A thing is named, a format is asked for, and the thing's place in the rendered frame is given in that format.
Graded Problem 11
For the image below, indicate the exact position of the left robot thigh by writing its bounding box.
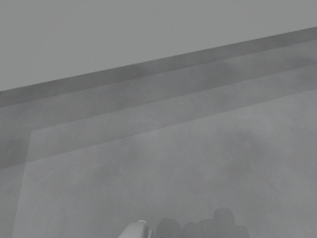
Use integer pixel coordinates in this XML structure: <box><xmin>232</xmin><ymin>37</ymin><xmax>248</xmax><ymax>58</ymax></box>
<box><xmin>117</xmin><ymin>222</ymin><xmax>153</xmax><ymax>238</ymax></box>

